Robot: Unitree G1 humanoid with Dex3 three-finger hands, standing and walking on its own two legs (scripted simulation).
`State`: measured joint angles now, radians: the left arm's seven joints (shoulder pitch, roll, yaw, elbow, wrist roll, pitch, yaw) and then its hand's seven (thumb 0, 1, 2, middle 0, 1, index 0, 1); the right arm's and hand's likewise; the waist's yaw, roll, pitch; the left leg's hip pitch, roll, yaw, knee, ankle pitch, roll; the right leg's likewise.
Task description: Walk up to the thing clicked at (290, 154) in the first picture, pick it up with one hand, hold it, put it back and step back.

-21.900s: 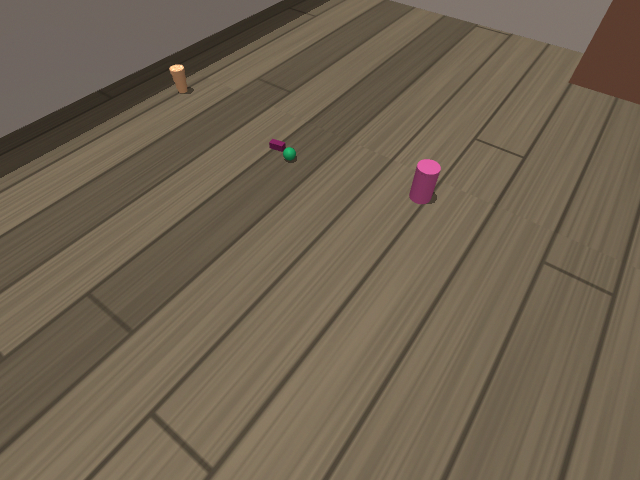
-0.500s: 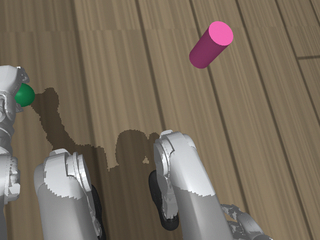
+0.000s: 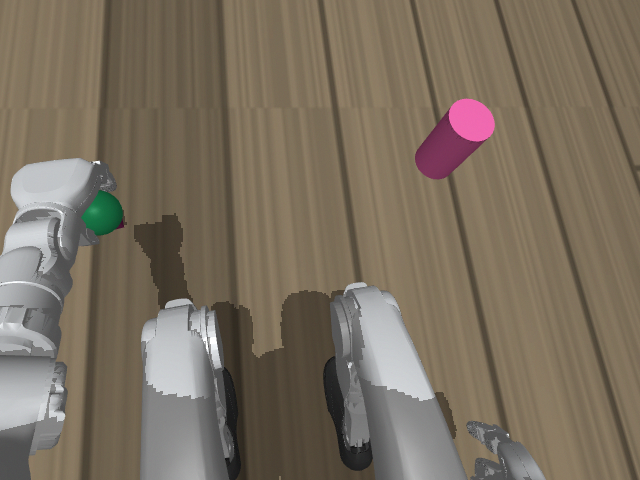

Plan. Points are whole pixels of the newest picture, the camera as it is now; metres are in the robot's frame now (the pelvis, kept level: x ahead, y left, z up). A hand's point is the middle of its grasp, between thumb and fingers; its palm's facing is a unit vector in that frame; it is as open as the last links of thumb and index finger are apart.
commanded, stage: lift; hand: left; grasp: from above
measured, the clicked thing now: (97, 212) +0.46 +0.27 -0.15
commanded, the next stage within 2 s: hold in 1.20 s
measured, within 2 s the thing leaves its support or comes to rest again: neither
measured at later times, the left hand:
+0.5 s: hand out of the picture +0.37 +0.27 +0.09, palm faces -0.41 -0.11 -0.90, open 8.8 cm
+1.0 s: hand out of the picture +0.37 +0.27 +0.22, palm faces -0.42 -0.11 -0.90, open 8.7 cm
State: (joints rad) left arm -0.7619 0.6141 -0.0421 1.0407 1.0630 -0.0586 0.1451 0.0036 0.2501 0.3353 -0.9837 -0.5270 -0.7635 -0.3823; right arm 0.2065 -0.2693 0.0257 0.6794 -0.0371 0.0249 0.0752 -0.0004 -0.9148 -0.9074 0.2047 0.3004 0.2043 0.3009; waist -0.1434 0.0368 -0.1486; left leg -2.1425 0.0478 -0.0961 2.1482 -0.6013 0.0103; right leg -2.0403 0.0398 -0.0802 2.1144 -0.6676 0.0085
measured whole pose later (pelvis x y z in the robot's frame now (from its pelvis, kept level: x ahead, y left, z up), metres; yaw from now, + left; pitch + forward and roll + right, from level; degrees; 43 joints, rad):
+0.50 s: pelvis +0.01 +0.00 +0.17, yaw +4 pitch +25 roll -4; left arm -0.44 0.49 -0.12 0.76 0.99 0.04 0.11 -0.01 0.23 0.34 -1.01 -0.49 -0.78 -0.37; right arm 0.17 -0.24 0.00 0.68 0.04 0.04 -0.03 0.00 -0.91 -0.91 0.20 0.30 0.20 0.30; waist -0.09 0.05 -0.18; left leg -1.50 0.04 -0.05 1.59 -0.53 0.01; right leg -1.41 0.03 -0.05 1.56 -0.58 0.01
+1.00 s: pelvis +0.06 +0.01 +0.30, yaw +5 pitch +14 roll -2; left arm -0.39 0.40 -0.17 0.90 1.00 0.02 0.18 -0.01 0.24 0.33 -1.04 -0.44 -0.80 -0.34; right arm 0.26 -0.24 -0.03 0.73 0.04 0.00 -0.05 0.00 -0.91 -0.91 0.20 0.30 0.20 0.30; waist -0.07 0.04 -0.12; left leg -0.85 0.04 0.00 1.01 -0.40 0.01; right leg -0.79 0.02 0.00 0.98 -0.43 0.01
